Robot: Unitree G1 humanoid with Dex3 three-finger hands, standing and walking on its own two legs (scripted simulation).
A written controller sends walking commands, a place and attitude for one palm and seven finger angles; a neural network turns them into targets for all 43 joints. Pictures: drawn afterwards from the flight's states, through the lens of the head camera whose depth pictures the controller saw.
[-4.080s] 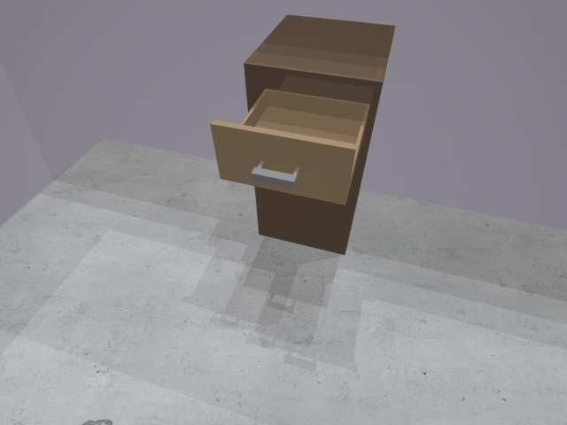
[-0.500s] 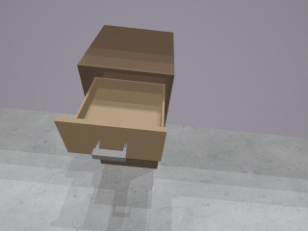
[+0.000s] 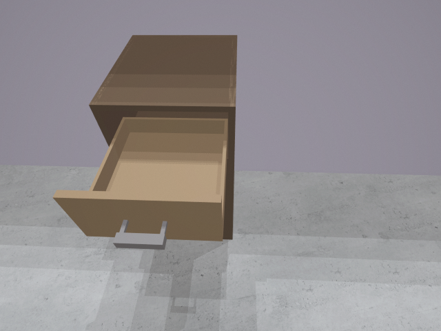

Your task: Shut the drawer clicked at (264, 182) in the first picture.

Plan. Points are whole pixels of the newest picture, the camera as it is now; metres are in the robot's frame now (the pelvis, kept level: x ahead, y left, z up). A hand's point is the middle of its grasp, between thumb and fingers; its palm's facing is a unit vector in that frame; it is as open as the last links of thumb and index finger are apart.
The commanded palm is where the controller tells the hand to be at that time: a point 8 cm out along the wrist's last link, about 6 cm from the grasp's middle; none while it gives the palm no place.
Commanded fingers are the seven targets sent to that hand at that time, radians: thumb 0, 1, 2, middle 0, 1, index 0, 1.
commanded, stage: come to a stop and stand still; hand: left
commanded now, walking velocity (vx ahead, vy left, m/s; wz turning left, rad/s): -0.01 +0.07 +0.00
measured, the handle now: (142, 232) +0.33 +0.20 -0.08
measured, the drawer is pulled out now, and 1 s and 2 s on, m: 0.29 0.29 0.29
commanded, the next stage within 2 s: look again from close up in 1.76 s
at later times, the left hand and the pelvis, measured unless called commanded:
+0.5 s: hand out of the picture +0.01 +0.24 -0.16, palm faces +0.04 -0.96 -0.27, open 7.4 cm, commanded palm none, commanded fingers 0.00 0.90 0.90 -0.20 -0.30 -0.20 -0.30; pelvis -0.01 +0.05 +0.00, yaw +0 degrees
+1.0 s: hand out of the picture +0.03 +0.19 -0.16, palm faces +0.01 -0.97 -0.23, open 7.3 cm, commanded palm none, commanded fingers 0.00 0.90 0.90 -0.20 -0.30 -0.20 -0.30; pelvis +0.03 +0.02 +0.00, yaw +0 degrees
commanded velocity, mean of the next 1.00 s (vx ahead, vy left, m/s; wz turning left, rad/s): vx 0.00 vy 0.00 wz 0.00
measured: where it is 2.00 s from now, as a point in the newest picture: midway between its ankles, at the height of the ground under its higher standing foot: outside the picture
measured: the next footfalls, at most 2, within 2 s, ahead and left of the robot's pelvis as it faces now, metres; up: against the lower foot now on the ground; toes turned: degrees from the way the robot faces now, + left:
none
